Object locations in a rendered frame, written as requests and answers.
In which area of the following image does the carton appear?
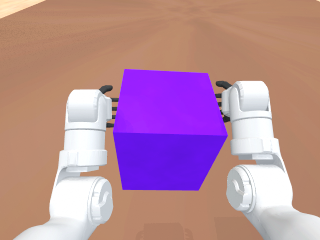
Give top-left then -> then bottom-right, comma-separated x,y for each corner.
113,69 -> 228,191

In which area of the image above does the right robot upper arm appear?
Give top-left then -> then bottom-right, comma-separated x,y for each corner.
226,164 -> 320,240

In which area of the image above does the robot left forearm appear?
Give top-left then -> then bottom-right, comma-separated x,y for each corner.
49,89 -> 112,215

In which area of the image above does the robot right hand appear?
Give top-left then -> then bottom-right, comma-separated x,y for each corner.
215,81 -> 232,123

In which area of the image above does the left robot upper arm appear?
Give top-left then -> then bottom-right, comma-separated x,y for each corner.
13,176 -> 113,240

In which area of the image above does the robot left hand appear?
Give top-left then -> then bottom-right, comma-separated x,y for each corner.
99,85 -> 119,128

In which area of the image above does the robot right forearm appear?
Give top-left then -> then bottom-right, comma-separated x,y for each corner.
221,81 -> 293,200

